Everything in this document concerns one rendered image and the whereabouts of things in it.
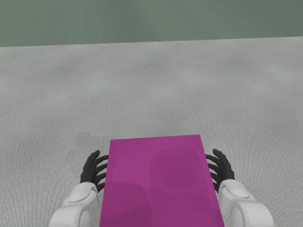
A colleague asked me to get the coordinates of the right robot hand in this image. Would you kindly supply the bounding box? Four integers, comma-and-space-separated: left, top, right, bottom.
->
205, 148, 235, 194

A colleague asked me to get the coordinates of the carton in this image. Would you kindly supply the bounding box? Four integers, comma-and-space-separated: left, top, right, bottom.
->
99, 134, 225, 227

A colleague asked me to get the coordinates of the left robot hand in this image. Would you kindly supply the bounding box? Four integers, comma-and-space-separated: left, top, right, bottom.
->
80, 150, 109, 192

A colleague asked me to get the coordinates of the right robot forearm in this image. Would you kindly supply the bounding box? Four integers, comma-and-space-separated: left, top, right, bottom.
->
218, 179, 275, 227

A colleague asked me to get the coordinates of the left robot forearm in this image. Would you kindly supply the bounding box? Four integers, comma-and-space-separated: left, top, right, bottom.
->
48, 182, 100, 227

